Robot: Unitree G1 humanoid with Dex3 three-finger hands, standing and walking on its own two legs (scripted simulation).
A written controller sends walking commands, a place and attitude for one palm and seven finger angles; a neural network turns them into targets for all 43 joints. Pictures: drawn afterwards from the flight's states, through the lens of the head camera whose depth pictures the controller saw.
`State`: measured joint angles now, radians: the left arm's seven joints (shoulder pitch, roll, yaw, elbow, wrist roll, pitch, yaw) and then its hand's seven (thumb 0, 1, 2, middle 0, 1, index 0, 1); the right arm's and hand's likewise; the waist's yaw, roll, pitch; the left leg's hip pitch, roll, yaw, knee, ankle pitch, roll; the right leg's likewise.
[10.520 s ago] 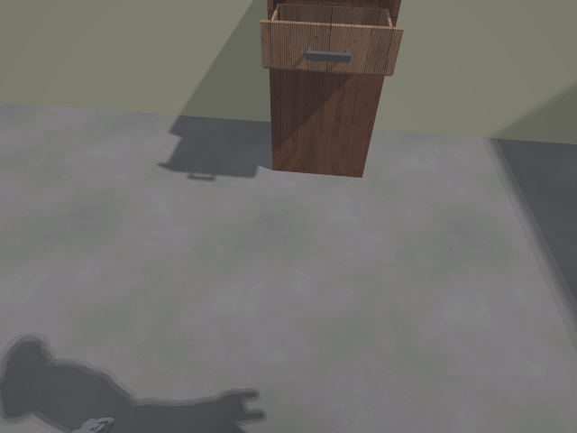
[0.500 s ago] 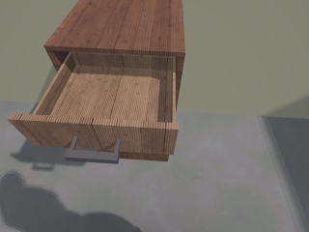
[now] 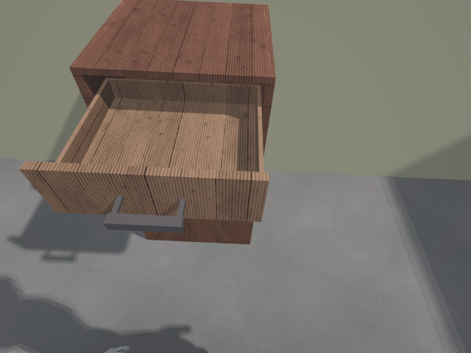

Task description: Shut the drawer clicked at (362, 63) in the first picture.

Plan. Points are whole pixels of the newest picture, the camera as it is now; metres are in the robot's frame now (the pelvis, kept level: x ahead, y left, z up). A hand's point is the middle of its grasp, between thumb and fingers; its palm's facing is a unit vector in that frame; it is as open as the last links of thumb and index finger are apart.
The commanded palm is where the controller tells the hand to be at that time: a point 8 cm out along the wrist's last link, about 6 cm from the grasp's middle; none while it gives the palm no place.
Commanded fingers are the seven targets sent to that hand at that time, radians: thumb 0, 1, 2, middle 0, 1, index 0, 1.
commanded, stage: come to a stop and stand still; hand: left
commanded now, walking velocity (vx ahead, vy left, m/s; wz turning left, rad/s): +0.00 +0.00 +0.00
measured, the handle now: (148, 212) +0.35 +0.19 +0.02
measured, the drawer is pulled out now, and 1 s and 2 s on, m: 0.30 0.30 0.30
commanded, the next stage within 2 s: look again from close up in 0.60 s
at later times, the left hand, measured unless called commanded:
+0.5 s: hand out of the picture +0.01 +0.21 -0.17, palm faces -0.02 -0.98 -0.22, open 7.3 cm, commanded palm none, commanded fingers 0.00 0.90 0.90 -0.20 -0.30 -0.20 -0.30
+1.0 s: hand out of the picture +0.01 +0.20 -0.17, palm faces -0.02 -0.98 -0.20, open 7.3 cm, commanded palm none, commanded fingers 0.00 0.90 0.90 -0.20 -0.30 -0.20 -0.30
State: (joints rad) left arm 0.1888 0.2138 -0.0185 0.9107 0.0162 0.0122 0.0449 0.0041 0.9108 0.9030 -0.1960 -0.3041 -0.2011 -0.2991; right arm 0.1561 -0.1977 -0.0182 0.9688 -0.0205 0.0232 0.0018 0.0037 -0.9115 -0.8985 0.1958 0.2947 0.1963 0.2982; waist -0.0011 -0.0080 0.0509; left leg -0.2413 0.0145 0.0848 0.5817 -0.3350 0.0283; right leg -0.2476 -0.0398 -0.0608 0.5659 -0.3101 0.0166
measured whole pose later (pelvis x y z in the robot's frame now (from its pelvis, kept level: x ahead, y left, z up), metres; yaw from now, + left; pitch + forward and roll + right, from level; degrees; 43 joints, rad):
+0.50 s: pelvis +0.00 +0.03 +0.01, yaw -1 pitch -1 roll +0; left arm 0.27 0.19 -0.01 1.06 0.01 0.01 0.04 0.00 0.91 0.90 -0.20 -0.30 -0.20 -0.30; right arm 0.21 -0.17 -0.01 1.11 -0.01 0.00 -0.01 0.01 -0.92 -0.90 0.20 0.29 0.20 0.30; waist 0.00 -0.01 0.08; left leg -0.18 -0.03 0.12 0.48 -0.29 0.07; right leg -0.21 -0.08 -0.02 0.49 -0.26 0.06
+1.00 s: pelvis +0.00 +0.03 +0.01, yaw -1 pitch -2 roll +0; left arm 0.26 0.16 -0.01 1.09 0.01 0.00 0.05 0.00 0.91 0.90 -0.19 -0.30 -0.20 -0.30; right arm 0.23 -0.15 -0.01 1.15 -0.01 -0.01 -0.02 0.01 -0.92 -0.90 0.20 0.29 0.20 0.30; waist 0.00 -0.01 0.07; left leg -0.15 -0.03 0.13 0.44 -0.27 0.07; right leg -0.18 -0.08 -0.02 0.46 -0.25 0.06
